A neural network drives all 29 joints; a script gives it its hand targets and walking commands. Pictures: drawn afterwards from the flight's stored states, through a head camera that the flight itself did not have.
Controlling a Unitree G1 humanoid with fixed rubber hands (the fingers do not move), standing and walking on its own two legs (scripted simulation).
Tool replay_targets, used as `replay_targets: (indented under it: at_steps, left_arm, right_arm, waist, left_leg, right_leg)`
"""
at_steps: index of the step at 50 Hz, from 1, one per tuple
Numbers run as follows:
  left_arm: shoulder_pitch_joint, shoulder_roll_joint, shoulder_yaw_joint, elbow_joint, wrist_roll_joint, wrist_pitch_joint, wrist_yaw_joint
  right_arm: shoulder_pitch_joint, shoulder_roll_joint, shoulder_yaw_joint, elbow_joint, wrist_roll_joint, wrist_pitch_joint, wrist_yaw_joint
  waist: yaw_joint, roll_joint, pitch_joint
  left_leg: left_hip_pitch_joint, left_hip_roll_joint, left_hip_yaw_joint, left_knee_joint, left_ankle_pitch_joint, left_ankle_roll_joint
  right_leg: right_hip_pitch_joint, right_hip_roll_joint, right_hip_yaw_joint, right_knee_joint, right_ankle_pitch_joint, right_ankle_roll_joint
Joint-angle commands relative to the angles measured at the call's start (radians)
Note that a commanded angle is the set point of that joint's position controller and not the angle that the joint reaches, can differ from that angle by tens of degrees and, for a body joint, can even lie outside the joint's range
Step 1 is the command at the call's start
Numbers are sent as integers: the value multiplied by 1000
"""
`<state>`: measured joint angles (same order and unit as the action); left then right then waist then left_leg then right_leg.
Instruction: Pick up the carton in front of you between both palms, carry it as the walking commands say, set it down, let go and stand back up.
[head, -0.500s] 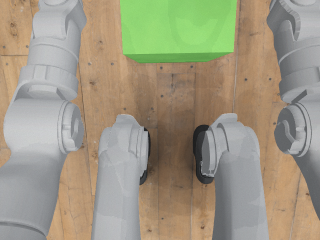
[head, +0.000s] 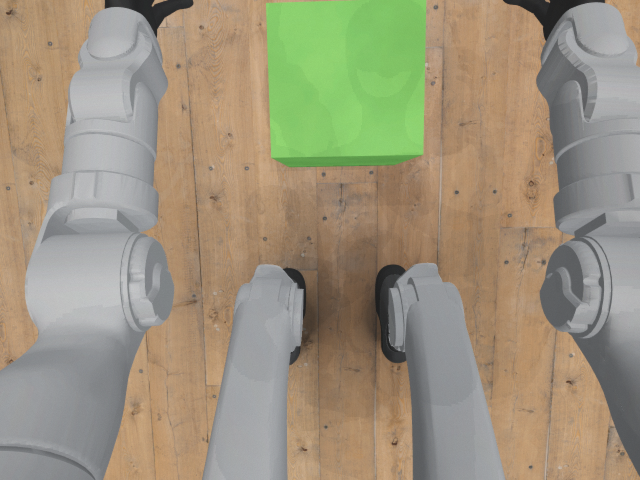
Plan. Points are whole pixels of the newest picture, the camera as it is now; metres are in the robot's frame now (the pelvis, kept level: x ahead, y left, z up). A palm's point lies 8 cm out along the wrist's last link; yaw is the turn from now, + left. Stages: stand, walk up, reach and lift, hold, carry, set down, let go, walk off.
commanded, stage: set down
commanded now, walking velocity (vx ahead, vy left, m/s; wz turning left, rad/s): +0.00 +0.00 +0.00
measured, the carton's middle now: (343, 101) +0.54 +0.00 -0.40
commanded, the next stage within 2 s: let go in 0.30 s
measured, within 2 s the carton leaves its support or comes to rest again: neither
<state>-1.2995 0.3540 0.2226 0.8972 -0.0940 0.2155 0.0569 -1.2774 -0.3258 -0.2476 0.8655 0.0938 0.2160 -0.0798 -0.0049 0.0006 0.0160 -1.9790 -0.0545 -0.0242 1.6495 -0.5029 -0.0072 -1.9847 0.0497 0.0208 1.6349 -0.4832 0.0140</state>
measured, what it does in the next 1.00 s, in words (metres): rises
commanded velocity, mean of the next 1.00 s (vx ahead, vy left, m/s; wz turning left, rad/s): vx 0.00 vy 0.00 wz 0.00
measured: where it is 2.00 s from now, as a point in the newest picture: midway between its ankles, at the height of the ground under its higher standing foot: (340, 331)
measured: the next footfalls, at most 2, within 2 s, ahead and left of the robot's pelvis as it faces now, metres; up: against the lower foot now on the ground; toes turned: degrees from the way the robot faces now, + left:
none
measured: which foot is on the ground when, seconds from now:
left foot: down 0.00-1.00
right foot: down 0.00-1.00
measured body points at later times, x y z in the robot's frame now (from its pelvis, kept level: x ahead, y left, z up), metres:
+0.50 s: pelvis +0.03 +0.00 +0.14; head +0.34 +0.00 +0.47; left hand +0.53 +0.21 +0.02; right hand +0.53 -0.20 +0.02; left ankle +0.08 +0.11 -0.49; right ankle +0.09 -0.12 -0.49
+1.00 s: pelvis +0.09 +0.00 +0.23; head +0.24 +0.00 +0.65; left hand +0.36 +0.23 +0.13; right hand +0.36 -0.23 +0.13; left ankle +0.08 +0.11 -0.49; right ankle +0.09 -0.12 -0.49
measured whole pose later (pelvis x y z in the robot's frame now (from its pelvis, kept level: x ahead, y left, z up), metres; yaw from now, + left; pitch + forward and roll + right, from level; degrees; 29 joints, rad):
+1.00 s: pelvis +0.09 +0.00 +0.23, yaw +0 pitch +22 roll +0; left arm -0.12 0.19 0.13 0.58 0.02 0.00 -0.04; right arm -0.12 -0.18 -0.12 0.57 -0.02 0.00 0.04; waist -0.01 0.00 -0.07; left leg -0.74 -0.03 -0.05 0.64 -0.29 0.00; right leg -0.74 0.03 0.04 0.63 -0.28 0.00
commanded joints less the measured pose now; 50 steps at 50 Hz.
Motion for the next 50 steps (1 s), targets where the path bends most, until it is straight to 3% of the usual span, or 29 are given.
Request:
replay_targets:
  at_steps: [1, 17, 20, 24, 29, 35, 40, 45, 50]
  left_arm:
    - [-229, 119, 22, -131, 12, -20, -17]
    - [-87, 46, 104, -80, 128, -68, -56]
    - [23, 32, 108, -106, 165, -65, -61]
    - [235, 2, 78, -226, 202, -65, -62]
    - [426, -27, 35, -375, 181, -96, -70]
    - [682, -59, -1, -352, 149, -147, -88]
    - [900, -79, -32, -336, 137, -189, -95]
    - [1087, -73, -57, -384, 119, -231, -95]
    - [1271, -72, -92, -448, 103, -249, -99]
  right_arm:
    - [-219, -112, -21, -131, -11, -18, 14]
    - [-84, -47, -89, -70, -123, -68, 64]
    - [25, -36, -87, -97, -160, -65, 72]
    - [227, -29, -59, -207, -199, -68, 89]
    - [412, -5, -2, -338, -174, -97, 107]
    - [681, 45, 29, -318, -144, -146, 119]
    - [890, 54, 56, -314, -137, -193, 123]
    - [1071, 50, 95, -358, -115, -231, 120]
    - [1255, 54, 131, -424, -96, -248, 125]
  waist:
    - [-3, 7, -1207]
    - [-5, 13, -1063]
    - [-2, 12, -1115]
    - [-3, 13, -1156]
    - [-4, -4, -1041]
    - [-1, 1, -829]
    - [1, 5, -717]
    - [-1, -4, -641]
    - [-2, 0, -494]
  left_leg:
    - [665, -29, 72, -223, 422, -26]
    - [908, -13, 36, -562, 483, -28]
    - [1004, -13, 38, -617, 527, -27]
    - [1161, -12, 32, -687, 607, -25]
    - [1220, -6, 18, -769, 624, -15]
    - [1259, 8, 1, -867, 582, -9]
    - [1351, 17, -11, -929, 623, -12]
    - [1473, 20, -21, -995, 670, -15]
    - [1609, 19, -18, -1089, 642, -18]
  right_leg:
    - [739, 33, -67, -197, 433, 17]
    - [880, 14, -49, -545, 459, 24]
    - [971, 14, -48, -599, 499, 25]
    - [1102, 14, -47, -669, 561, 20]
    - [1238, 1, -25, -752, 598, 10]
    - [1329, -14, 2, -846, 589, 9]
    - [1412, -21, 17, -911, 632, 10]
    - [1548, -21, 25, -975, 693, 10]
    - [1671, -20, 20, -1071, 650, 8]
